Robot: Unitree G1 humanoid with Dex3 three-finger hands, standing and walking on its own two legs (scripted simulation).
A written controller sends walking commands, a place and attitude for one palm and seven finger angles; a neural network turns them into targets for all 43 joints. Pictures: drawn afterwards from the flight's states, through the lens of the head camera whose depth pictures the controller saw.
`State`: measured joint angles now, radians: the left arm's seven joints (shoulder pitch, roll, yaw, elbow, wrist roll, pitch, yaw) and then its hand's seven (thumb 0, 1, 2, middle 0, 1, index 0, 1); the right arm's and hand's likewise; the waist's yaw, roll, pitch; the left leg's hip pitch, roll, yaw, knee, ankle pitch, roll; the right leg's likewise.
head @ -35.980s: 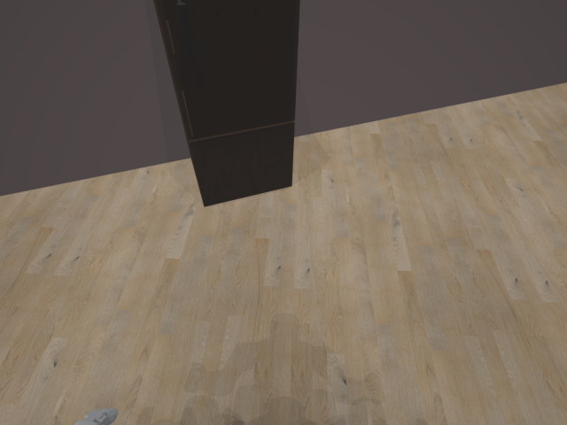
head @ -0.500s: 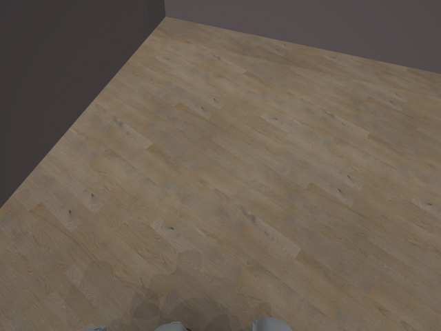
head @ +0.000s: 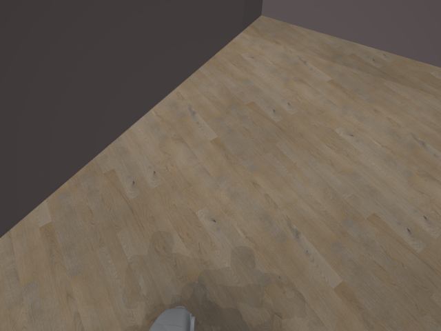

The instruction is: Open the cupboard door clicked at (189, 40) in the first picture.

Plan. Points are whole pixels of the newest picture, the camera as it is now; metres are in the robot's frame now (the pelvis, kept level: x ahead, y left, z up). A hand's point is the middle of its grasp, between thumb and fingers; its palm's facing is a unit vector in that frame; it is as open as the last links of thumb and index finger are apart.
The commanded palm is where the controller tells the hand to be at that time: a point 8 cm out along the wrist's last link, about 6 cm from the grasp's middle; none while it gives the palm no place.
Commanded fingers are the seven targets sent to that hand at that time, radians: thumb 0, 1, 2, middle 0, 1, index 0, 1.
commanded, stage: turn to face it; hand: left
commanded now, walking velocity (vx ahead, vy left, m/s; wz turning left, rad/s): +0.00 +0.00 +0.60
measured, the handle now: out of the picture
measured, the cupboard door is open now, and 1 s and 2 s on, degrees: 43 43 43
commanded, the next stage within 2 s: none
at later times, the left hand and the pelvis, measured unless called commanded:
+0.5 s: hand out of the picture +0.07 +0.23 -0.16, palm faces +0.28 -0.92 -0.29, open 7.4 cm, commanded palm none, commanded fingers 0.00 0.90 0.90 -0.20 -0.30 -0.20 -0.30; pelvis +0.02 -0.01 -0.01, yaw +17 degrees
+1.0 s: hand out of the picture -0.05 +0.20 -0.19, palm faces +0.60 -0.76 -0.25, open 7.4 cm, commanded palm none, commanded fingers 0.00 0.90 0.90 -0.20 -0.30 -0.20 -0.30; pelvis +0.03 -0.01 -0.02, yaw +36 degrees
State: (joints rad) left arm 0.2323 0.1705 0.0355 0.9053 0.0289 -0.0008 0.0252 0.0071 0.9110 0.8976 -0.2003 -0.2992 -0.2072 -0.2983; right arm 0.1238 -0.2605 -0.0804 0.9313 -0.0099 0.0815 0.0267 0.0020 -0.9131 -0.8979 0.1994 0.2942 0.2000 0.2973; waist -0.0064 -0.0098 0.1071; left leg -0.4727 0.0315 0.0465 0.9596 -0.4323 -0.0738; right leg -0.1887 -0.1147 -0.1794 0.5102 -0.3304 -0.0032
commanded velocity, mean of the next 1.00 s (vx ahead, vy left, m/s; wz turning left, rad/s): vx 0.00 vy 0.00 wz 0.60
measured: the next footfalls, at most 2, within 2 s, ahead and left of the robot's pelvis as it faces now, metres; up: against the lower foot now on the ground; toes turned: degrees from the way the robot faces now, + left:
left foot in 0.14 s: +0.04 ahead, +0.13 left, +0.00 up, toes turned +11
right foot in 0.52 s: +0.09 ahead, -0.13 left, +0.00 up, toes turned +16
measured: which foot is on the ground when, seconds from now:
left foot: up 0.00-0.12, down 0.14-0.52, up 0.54-0.86, down 0.88-1.00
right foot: down 0.00-0.14, up 0.16-0.50, down 0.52-0.88, up 0.90-1.00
